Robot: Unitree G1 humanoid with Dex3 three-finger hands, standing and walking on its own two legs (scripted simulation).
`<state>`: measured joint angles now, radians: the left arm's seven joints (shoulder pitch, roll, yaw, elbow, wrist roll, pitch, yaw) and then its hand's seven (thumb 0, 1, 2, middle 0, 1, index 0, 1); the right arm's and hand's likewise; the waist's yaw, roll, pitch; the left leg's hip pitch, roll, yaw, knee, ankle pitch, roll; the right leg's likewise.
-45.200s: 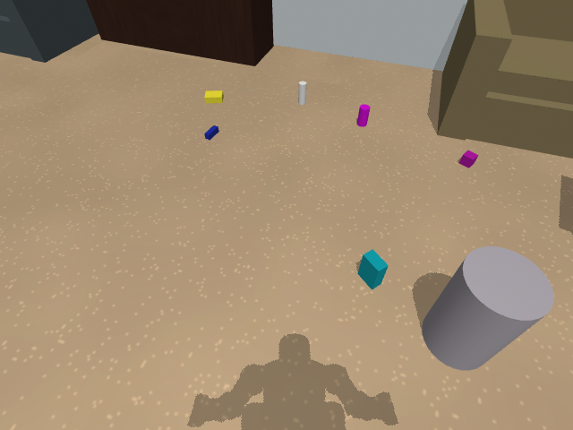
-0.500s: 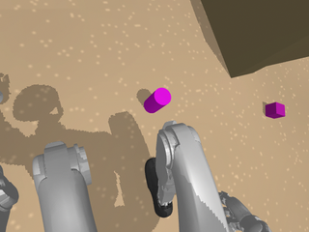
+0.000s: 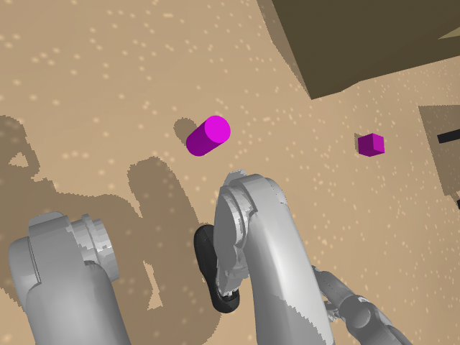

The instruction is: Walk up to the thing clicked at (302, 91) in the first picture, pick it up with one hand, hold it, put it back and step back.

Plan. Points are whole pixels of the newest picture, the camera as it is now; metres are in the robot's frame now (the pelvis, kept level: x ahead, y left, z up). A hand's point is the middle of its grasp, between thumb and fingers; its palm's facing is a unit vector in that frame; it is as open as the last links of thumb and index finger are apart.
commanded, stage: lower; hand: left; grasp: from the side
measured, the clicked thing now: out of the picture +0.46 +0.33 -0.17
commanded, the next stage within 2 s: loosen in 0.80 s
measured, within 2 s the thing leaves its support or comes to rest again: rests again in 0.52 s
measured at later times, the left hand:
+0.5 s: hand out of the picture +0.48 +0.32 -0.17, palm faces +0.49 -0.87 -0.04, open 6.8 cm
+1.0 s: hand out of the picture +0.48 +0.32 -0.18, palm faces +0.49 -0.87 -0.03, open 6.8 cm
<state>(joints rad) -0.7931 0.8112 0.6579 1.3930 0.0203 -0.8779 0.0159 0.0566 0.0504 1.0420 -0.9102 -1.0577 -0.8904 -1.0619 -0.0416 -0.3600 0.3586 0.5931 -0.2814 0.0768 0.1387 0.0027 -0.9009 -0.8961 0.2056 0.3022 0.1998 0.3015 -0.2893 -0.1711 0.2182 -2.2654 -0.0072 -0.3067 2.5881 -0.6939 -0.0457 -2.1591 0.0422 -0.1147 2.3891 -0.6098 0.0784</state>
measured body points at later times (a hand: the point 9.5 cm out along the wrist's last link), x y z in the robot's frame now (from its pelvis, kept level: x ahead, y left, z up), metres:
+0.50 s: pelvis +0.00 +0.01 +0.00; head +0.26 +0.17 +0.32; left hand +0.45 +0.37 -0.17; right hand +0.12 -0.26 -0.04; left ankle +0.08 +0.13 -0.26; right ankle +0.13 -0.14 -0.26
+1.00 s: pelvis +0.00 +0.02 -0.01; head +0.25 +0.19 +0.31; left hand +0.45 +0.37 -0.18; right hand +0.13 -0.25 -0.04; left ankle +0.08 +0.13 -0.26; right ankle +0.13 -0.13 -0.26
